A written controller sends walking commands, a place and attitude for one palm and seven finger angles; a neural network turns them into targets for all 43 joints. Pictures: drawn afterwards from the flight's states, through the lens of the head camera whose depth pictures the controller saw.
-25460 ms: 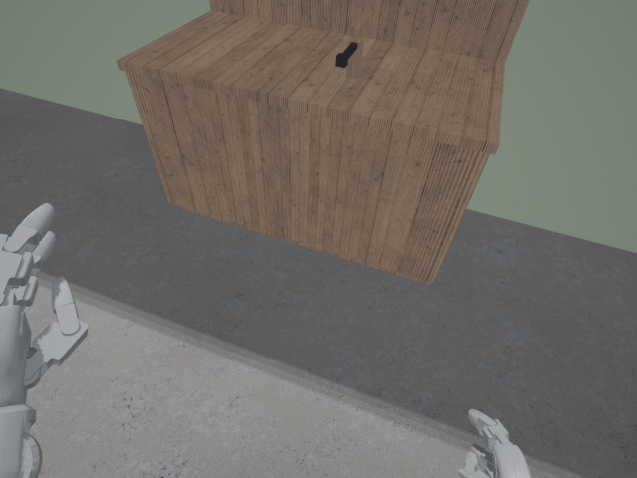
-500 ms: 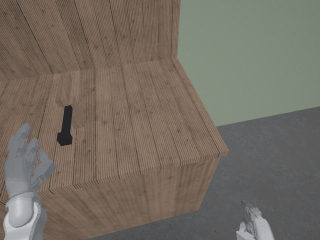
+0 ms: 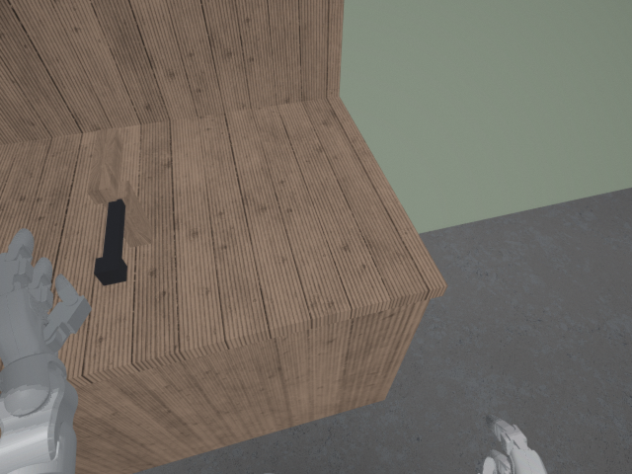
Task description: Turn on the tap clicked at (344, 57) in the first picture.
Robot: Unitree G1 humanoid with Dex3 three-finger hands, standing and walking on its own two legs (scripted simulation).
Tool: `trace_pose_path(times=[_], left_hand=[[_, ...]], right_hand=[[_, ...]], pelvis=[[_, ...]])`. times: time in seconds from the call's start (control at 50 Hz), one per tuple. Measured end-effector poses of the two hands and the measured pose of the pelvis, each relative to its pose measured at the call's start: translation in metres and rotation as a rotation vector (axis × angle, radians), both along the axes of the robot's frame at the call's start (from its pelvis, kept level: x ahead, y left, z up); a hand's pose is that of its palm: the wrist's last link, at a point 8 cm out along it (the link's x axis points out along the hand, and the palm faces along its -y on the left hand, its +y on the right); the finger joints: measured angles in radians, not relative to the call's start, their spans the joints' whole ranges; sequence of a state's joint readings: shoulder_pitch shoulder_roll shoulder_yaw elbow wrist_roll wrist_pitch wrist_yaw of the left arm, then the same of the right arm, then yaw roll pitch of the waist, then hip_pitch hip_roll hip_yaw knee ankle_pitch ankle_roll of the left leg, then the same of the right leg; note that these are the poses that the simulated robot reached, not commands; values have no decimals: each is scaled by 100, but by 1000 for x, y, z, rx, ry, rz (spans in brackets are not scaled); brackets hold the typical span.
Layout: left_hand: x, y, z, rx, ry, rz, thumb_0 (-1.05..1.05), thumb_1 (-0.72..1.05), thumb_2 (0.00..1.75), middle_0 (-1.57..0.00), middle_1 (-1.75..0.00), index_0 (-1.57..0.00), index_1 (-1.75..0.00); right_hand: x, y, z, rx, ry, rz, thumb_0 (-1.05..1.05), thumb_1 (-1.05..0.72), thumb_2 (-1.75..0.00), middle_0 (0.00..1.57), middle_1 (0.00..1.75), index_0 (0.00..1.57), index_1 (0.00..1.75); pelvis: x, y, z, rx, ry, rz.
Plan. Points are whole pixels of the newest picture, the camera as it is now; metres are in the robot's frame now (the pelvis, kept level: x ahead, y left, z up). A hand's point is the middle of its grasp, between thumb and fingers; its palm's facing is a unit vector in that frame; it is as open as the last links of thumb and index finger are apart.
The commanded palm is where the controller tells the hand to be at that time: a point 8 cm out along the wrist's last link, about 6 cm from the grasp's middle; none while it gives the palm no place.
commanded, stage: reach beside the lever's end, fingers flat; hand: left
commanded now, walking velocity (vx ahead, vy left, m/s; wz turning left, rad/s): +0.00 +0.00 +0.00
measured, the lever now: (111, 269) +0.34 +0.29 +0.07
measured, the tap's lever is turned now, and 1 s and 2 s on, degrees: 0 0 19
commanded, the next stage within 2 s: push the lever round in 0.54 s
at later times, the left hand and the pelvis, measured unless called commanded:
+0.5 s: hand (89, 295) +0.30 +0.31 +0.06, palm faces +0.54 -0.84 -0.11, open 7.8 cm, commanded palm +0.25 +0.34 +0.06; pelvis +0.01 +0.01 -0.01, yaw -1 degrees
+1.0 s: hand (98, 298) +0.30 +0.29 +0.06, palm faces +0.53 -0.84 -0.08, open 7.8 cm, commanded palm +0.25 +0.33 +0.06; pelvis +0.00 +0.01 -0.01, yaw +0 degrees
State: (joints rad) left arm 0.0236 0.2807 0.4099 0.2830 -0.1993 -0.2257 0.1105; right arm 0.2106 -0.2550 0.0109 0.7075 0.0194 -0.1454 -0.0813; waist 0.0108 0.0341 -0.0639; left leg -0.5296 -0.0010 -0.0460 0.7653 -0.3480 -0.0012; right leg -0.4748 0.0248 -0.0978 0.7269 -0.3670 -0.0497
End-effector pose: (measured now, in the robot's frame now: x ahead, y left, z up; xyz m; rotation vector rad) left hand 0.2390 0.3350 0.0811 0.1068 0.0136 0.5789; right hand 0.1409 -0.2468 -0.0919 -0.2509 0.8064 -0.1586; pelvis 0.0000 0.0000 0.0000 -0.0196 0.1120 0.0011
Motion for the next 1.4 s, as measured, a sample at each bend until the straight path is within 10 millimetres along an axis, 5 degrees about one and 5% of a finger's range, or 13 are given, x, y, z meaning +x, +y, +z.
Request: trace_pose_path(times=[0.32,0.64,0.82,1.4], left_hand=[[28,1,-12,-4,2,-30,2,89,90,-15,-15,-15,-16],[4,9,-14,-3,-15,5,2,89,90,-15,-15,-15,-15],[10,3,-13,-13,-27,-16,2,89,90,-15,-15,-15,-15],[19,-20,-17,-15,-24,-10,2,90,91,-15,-15,-15,-15]], right_hand=[[-13,3,-8,-3,60,-23,1,-90,-90,20,30,20,30],[2,10,-6,2,33,5,1,-90,-90,20,30,20,30],[11,12,-4,-1,1,25,1,-90,-90,20,30,20,30],[-8,4,-11,5,52,3,1,-90,-90,20,30,20,30]], pelvis=[[3,7,-5,-6,38,-8],[4,8,-6,-11,34,1],[0,7,-8,-13,33,7],[-2,3,-8,-10,30,4]])
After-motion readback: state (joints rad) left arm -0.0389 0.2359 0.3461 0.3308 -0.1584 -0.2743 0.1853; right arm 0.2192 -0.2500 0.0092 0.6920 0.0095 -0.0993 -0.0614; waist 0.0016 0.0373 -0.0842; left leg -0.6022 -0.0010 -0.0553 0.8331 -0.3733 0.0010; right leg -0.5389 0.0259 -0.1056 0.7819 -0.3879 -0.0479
